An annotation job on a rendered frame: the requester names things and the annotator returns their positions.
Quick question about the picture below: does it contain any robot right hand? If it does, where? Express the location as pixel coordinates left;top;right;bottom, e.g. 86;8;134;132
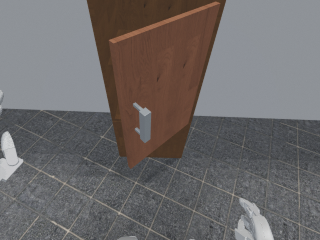
234;198;274;240

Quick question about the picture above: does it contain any cupboard door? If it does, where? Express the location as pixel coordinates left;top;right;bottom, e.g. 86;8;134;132
108;1;221;169

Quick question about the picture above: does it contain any handle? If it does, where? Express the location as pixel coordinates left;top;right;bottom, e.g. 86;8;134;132
133;102;151;143

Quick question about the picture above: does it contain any robot left hand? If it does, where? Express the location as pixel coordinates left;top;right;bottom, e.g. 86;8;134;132
0;90;24;182

